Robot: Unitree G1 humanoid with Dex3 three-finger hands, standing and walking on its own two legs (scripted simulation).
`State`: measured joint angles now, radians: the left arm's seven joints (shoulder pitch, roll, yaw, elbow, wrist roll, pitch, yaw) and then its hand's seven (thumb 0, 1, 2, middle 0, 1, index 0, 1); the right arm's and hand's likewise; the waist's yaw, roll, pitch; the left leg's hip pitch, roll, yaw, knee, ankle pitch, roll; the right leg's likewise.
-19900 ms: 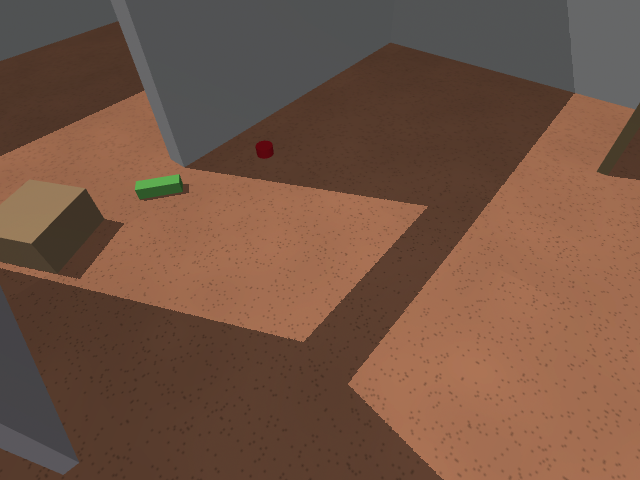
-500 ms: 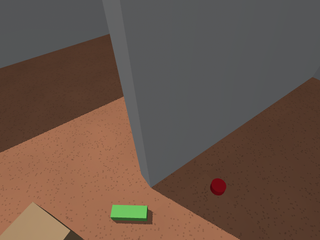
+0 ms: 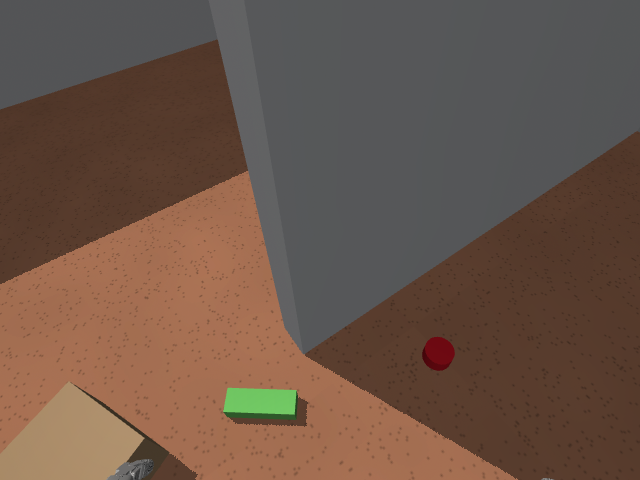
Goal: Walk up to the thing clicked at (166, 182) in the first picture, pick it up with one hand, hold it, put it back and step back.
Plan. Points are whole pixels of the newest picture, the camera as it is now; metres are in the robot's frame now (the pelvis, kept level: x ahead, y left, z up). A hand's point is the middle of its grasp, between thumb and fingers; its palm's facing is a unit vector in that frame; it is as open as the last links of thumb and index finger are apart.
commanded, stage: rise first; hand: left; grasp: from above
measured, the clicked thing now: (261, 403) +0.43 +0.23 -0.74
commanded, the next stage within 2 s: none
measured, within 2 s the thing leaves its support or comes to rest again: neither
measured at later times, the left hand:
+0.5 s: hand out of the picture +0.14 +0.26 -0.21, palm faces -0.14 -0.89 -0.43, open 13.9 cm
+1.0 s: hand out of the picture +0.15 +0.29 -0.31, palm faces -0.36 -0.73 -0.58, open 14.3 cm
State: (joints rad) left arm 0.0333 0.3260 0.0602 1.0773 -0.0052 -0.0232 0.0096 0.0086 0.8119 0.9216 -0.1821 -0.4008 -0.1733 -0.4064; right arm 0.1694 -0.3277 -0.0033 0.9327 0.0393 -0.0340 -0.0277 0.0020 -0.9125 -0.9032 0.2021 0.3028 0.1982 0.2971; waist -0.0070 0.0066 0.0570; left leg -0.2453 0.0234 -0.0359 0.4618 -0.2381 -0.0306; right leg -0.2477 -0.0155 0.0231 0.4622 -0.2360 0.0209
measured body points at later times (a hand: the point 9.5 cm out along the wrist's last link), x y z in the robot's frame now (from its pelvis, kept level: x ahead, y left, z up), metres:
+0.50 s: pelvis +0.00 +0.01 -0.07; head +0.08 +0.02 +0.37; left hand +0.15 +0.31 -0.19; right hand +0.15 -0.25 -0.17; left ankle +0.00 +0.14 -0.74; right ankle +0.00 -0.13 -0.74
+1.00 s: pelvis -0.03 +0.01 -0.17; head +0.12 +0.02 +0.26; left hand +0.17 +0.32 -0.27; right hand +0.17 -0.25 -0.26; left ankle +0.00 +0.14 -0.74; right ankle +0.00 -0.13 -0.74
